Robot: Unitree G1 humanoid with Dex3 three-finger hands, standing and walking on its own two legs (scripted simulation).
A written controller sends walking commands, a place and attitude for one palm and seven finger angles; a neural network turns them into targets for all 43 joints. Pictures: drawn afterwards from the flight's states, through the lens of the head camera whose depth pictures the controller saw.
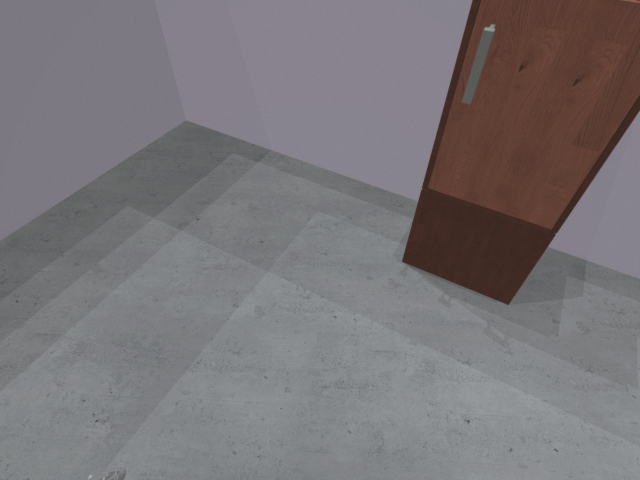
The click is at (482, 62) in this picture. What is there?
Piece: cupboard door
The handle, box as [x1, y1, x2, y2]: [462, 24, 495, 103]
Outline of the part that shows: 494,24 491,24 489,27 485,27 483,30 462,102 470,103 492,38 495,25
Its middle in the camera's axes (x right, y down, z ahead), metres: +0.39 -0.43 +0.95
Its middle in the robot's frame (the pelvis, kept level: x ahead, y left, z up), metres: +1.02 -0.34 +0.08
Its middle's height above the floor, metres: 0.85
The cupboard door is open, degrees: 0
